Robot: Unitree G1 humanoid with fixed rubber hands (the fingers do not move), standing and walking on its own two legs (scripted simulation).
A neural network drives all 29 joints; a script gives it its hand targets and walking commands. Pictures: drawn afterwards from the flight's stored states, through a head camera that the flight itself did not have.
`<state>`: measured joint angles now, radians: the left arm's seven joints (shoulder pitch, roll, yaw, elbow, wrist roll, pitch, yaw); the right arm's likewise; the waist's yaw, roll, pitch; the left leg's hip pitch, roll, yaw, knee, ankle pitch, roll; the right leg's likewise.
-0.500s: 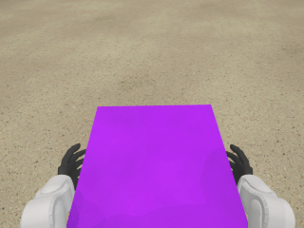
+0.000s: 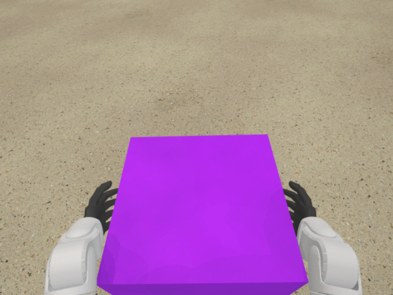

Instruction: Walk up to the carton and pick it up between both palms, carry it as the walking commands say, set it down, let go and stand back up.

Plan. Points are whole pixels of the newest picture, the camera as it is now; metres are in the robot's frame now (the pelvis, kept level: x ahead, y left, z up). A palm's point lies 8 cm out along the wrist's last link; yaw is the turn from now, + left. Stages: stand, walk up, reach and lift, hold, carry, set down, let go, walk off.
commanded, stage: hold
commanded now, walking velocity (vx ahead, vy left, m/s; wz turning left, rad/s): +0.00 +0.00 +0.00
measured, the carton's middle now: (200, 225) +0.28 +0.01 -0.03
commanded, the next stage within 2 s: set down in 0.80 s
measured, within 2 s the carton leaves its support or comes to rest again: neither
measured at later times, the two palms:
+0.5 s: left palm (88, 204) +0.29 +0.23 +0.05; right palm (284, 220) +0.26 -0.15 +0.05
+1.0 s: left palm (96, 201) +0.30 +0.22 +0.04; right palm (286, 216) +0.27 -0.16 +0.04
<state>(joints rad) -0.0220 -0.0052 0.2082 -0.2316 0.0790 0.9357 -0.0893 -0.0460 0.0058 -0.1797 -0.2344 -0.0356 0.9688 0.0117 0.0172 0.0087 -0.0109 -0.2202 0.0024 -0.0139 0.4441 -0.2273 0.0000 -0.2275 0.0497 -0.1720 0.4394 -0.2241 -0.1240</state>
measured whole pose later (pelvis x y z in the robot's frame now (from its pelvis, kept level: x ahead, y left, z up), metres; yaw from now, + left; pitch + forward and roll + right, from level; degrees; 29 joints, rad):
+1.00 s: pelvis +0.03 +0.05 +0.01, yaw -11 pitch -6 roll +0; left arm -0.11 -0.07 0.31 0.13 0.22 0.72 -0.12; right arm -0.17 0.00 -0.21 0.23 -0.20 0.67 0.13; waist 0.07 0.02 0.00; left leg 0.00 -0.06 -0.06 0.31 -0.21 0.04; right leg -0.05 0.08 0.03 0.31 -0.16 -0.06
